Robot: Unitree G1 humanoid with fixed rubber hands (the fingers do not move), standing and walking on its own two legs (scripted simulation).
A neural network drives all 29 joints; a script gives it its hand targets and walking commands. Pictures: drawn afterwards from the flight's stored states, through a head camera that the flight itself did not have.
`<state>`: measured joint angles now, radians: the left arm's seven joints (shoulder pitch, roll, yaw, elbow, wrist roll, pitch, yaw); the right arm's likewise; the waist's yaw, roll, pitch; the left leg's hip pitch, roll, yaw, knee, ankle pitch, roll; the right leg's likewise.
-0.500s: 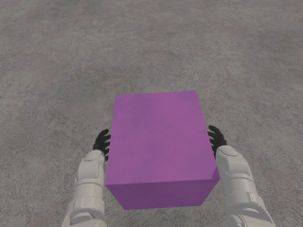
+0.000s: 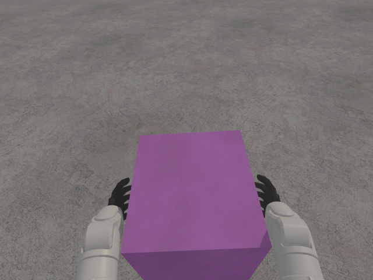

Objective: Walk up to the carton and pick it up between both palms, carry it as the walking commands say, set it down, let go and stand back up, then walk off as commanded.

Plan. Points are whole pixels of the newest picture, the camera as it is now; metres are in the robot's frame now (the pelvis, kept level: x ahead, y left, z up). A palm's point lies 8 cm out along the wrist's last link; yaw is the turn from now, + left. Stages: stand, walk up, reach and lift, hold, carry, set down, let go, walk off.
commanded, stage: reach and lift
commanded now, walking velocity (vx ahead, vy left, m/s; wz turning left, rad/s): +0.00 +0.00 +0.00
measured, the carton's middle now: (193, 208) +0.30 +0.01 -0.03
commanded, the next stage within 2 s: hold in 0.98 s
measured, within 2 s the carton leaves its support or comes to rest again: neither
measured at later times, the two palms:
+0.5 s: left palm (115, 216) +0.26 +0.18 +0.03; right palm (275, 216) +0.25 -0.17 +0.03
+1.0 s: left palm (115, 219) +0.25 +0.18 +0.03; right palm (274, 212) +0.25 -0.17 +0.03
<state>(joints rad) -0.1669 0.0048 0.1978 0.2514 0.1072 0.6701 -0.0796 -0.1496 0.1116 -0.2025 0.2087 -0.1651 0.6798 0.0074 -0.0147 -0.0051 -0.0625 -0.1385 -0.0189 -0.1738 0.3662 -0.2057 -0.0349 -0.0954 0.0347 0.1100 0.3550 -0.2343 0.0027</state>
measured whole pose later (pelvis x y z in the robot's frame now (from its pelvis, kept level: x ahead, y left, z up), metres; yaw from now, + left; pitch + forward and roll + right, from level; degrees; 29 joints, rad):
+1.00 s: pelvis +0.00 +0.00 +0.00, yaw -2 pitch -4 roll +0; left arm -0.10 -0.05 0.21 0.11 0.14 0.76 -0.07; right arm -0.12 0.08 -0.17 0.13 -0.17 0.75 0.06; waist 0.01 0.00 0.00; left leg -0.06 -0.01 -0.14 0.32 -0.19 -0.03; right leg -0.04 0.04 0.13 0.33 -0.22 0.00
